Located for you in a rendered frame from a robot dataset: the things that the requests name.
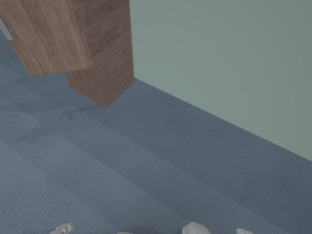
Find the robot left hand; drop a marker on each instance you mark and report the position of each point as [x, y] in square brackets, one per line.
[64, 228]

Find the right robot thigh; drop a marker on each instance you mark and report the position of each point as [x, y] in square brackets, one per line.
[195, 228]

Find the handle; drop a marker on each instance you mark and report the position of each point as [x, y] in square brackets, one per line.
[6, 30]

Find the cupboard door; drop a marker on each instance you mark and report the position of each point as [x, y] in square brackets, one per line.
[47, 36]

